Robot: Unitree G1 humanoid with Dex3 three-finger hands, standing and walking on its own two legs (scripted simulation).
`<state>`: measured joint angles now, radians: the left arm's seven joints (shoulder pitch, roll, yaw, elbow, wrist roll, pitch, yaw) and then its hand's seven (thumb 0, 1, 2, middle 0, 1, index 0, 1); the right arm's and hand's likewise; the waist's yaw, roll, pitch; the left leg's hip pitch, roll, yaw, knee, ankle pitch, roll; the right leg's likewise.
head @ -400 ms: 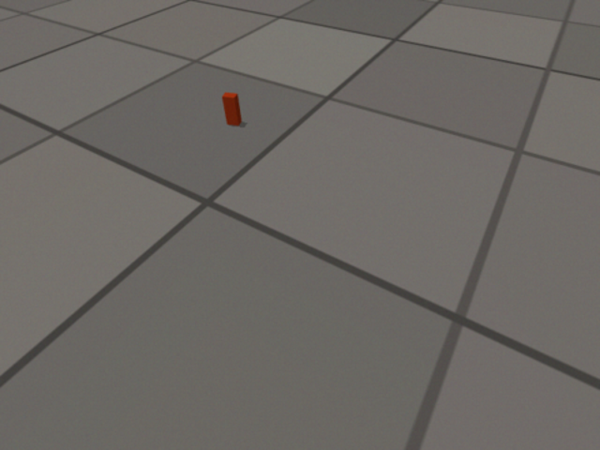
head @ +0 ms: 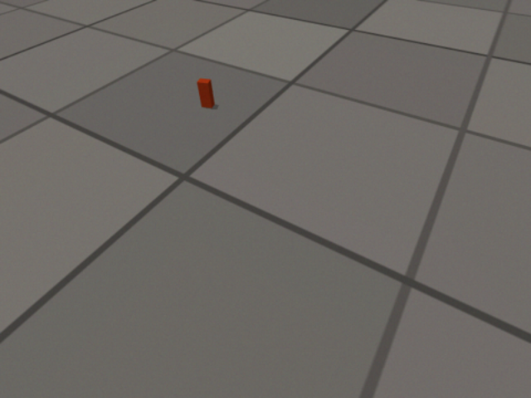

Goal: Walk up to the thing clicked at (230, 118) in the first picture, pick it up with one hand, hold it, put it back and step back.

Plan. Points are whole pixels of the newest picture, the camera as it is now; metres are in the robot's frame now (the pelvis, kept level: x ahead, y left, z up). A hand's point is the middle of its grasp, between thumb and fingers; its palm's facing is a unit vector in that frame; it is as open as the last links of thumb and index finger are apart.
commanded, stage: stand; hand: left
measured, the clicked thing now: (206, 93) +2.17 +0.48 -0.69
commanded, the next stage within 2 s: walk up in 0.72 s
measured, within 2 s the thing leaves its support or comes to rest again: neither
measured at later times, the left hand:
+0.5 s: hand out of the picture +0.08 +0.25 -0.16, palm faces -0.02 -0.94 -0.35, open 7.4 cm
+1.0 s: hand out of the picture +0.06 +0.33 -0.15, palm faces +0.10 -0.92 -0.39, open 7.4 cm
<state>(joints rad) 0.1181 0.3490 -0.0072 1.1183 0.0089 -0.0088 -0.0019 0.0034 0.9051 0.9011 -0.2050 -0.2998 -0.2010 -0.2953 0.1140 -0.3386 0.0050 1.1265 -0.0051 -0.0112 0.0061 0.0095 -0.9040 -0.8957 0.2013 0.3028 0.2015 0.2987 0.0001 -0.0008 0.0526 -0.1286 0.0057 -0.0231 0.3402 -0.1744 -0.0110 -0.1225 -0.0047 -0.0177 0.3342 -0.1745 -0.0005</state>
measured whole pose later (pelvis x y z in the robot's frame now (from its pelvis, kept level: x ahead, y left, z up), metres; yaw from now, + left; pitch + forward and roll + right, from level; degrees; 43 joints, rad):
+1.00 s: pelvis +0.06 +0.03 -0.01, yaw +5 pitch -1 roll -2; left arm 0.27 0.46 0.09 1.03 0.04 -0.05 -0.07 0.00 0.90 0.90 -0.21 -0.30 -0.20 -0.30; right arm 0.19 -0.45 -0.10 1.02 -0.03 -0.02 0.12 0.01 -0.90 -0.90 0.20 0.30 0.20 0.30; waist 0.04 0.00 0.00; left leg -0.45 0.10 0.01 0.69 -0.30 -0.01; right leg -0.01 -0.05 -0.10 0.31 -0.28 -0.02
